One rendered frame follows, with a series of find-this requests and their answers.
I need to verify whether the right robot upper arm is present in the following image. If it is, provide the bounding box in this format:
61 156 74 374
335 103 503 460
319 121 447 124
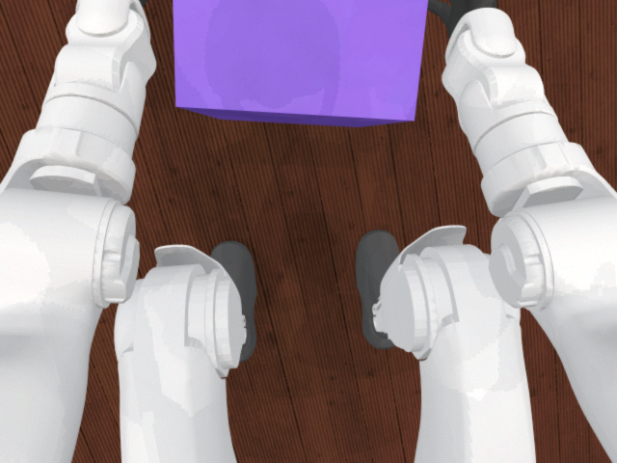
489 196 617 463

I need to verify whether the robot right shin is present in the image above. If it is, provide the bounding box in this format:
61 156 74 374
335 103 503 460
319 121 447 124
372 225 521 349

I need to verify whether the robot right thigh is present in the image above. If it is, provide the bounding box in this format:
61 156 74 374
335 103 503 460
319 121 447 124
390 244 536 463

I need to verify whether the left robot upper arm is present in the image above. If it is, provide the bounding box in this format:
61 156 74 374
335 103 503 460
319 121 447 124
0 187 140 463

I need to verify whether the robot right forearm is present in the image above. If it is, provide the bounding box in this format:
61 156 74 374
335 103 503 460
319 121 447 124
442 8 617 218

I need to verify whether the robot left forearm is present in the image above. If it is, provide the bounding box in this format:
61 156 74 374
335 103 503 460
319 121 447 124
0 0 156 205

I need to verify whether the robot right hand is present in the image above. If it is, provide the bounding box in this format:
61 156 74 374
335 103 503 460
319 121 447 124
427 0 497 39

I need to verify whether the carton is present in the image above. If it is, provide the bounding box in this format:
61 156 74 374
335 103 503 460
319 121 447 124
173 0 428 127

